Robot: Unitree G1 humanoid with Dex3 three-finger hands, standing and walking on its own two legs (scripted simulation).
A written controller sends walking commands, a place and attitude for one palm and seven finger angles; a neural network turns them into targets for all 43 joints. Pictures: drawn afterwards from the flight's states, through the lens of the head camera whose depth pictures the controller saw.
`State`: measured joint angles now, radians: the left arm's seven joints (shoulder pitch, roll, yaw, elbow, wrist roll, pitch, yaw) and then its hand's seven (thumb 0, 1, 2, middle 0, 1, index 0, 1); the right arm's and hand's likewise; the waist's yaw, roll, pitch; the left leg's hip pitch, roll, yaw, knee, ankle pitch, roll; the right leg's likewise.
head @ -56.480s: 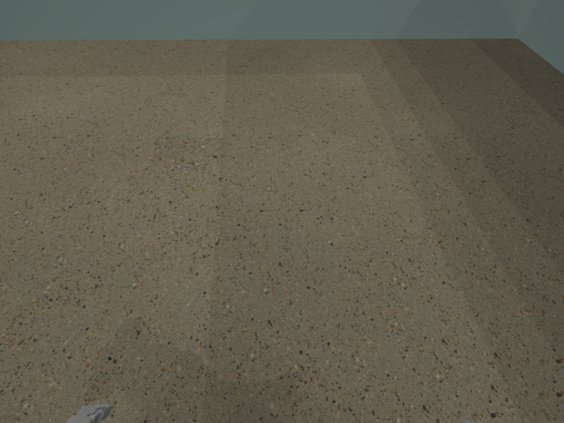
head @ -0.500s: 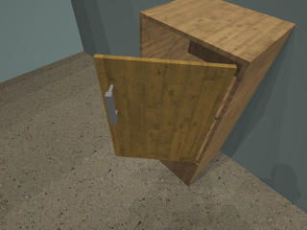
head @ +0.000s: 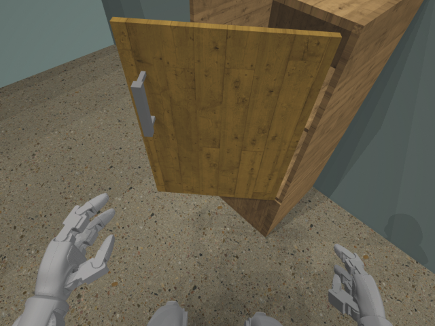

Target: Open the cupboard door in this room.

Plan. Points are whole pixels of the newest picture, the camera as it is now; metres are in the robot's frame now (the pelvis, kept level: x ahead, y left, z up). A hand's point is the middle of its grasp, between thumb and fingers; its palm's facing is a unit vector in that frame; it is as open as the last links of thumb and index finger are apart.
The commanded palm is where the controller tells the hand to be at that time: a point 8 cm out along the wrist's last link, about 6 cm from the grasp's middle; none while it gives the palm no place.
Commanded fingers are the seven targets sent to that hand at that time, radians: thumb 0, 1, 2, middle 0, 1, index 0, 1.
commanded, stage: raise the hand with hooked fingers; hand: left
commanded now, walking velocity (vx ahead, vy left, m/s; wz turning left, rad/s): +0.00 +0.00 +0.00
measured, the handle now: (145, 105) +0.55 +0.19 +0.07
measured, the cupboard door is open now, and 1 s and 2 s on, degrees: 41 41 41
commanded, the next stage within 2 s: move the hooked fingers beside the handle in 1.76 s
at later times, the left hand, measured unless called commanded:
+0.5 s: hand (76, 240) +0.25 +0.25 +0.05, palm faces +0.01 -1.00 -0.06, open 11.1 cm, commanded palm +0.22 +0.30 +0.05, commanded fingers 0.00 -0.10 0.47 -0.27 -0.94 -0.27 -0.94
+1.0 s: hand (49, 217) +0.27 +0.29 +0.07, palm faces +0.01 -1.00 -0.05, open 13.7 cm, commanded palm +0.25 +0.34 +0.08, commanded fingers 0.00 -0.50 0.30 -0.30 -1.20 -0.30 -1.20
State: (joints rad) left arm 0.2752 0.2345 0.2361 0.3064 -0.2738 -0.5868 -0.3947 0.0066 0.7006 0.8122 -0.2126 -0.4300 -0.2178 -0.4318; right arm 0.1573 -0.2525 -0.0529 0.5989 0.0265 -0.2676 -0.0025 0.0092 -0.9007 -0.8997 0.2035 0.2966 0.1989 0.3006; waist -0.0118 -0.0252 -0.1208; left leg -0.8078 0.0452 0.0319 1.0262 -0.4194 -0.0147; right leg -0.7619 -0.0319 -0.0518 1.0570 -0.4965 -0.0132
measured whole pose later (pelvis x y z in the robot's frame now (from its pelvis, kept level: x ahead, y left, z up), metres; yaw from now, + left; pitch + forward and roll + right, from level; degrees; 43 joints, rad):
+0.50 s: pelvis +0.01 +0.00 +0.00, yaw +0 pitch +13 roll -2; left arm 0.24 0.32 0.36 0.20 -0.37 -0.36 -0.45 0.01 0.12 0.57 -0.26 -0.80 -0.26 -0.80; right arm 0.27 -0.23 0.00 0.61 0.04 -0.25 -0.07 0.01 -0.90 -0.90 0.21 0.30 0.20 0.30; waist -0.01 0.03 -0.11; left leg -0.85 0.06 0.00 1.06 -0.44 -0.01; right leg -0.78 -0.01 -0.08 1.04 -0.50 -0.02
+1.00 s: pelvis +0.01 +0.03 +0.01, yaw +1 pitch +11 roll -3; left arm 0.10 0.38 0.38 0.26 -0.35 -0.28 -0.47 0.00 -0.43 0.33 -0.30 -1.16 -0.30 -1.16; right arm 0.25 -0.26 0.04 0.55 0.04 -0.24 -0.07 0.01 -0.90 -0.90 0.20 0.30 0.20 0.30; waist 0.00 0.02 -0.09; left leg -0.75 0.04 0.00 0.98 -0.42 0.02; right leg -0.65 -0.02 -0.08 0.92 -0.45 0.02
